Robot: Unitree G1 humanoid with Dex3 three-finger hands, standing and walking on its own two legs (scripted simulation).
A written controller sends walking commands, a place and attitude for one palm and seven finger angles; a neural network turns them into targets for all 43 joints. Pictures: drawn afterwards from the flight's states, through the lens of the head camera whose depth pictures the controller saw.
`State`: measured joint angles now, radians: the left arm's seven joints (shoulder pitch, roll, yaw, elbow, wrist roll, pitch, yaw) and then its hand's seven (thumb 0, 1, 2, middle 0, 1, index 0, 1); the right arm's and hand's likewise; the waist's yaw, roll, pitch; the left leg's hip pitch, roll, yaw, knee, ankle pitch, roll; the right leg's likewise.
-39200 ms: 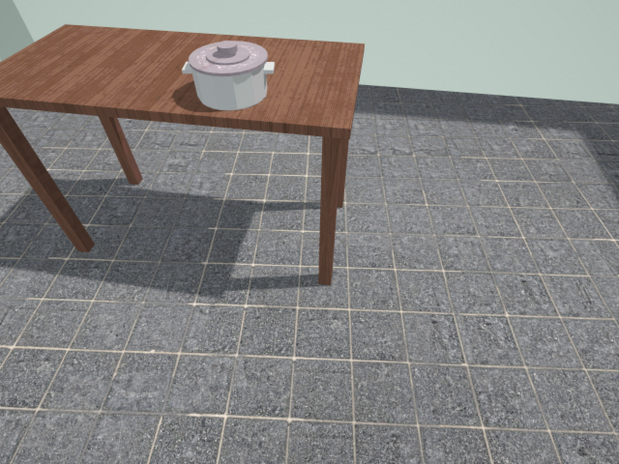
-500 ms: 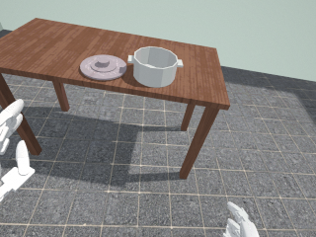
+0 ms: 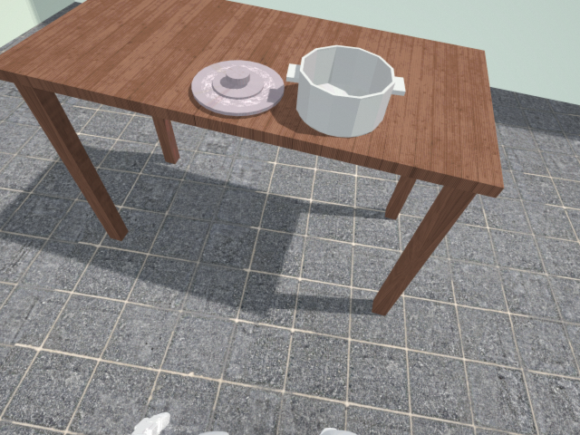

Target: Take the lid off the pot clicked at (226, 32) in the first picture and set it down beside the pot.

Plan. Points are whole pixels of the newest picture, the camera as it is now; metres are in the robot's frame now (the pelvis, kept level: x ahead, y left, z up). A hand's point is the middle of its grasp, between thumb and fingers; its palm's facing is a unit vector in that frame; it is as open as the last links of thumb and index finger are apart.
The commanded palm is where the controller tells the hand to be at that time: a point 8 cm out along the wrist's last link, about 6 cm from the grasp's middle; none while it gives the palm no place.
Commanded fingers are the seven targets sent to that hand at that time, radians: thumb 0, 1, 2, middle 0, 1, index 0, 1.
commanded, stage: let the arm hang, fingers relaxed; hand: left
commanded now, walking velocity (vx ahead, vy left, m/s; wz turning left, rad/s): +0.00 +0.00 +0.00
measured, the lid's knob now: (238, 75) +0.81 +0.14 +0.03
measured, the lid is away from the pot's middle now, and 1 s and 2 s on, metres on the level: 0.24 0.24 0.24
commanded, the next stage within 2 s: look to check the result in 0.80 s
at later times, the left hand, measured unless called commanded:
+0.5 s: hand out of the picture +0.11 +0.18 -0.15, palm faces +0.01 -0.98 -0.20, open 7.3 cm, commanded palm none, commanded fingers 0.00 0.90 0.90 -0.20 -0.30 -0.20 -0.30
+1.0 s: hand out of the picture +0.06 +0.19 -0.15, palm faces +0.00 -0.98 -0.20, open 7.3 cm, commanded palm none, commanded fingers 0.00 0.90 0.90 -0.20 -0.30 -0.20 -0.30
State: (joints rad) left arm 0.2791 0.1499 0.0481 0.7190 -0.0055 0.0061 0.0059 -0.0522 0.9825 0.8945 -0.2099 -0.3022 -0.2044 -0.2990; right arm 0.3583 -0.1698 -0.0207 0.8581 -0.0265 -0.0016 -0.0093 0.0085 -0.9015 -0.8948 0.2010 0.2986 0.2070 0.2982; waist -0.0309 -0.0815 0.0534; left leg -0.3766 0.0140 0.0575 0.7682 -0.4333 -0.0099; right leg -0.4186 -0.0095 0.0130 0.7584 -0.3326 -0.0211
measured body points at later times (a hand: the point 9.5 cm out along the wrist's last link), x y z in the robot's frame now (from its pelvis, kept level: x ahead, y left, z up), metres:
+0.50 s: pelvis +0.05 +0.01 +0.03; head +0.08 +0.01 +0.47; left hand +0.11 +0.23 -0.13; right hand +0.07 -0.22 -0.13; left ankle -0.01 +0.12 -0.71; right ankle +0.02 -0.10 -0.71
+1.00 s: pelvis +0.03 +0.01 +0.03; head +0.05 +0.02 +0.48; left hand +0.06 +0.24 -0.13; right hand +0.00 -0.19 -0.13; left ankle -0.01 +0.12 -0.71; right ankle +0.02 -0.10 -0.71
